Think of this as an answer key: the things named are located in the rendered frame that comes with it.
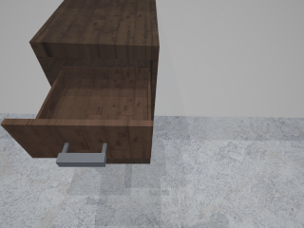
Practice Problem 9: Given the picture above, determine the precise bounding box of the handle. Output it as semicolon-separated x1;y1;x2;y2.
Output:
56;142;107;167

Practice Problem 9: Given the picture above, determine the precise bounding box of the drawer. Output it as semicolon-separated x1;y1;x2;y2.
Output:
1;66;154;159

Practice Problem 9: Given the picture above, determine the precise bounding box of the cabinet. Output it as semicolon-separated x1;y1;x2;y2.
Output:
29;0;160;164

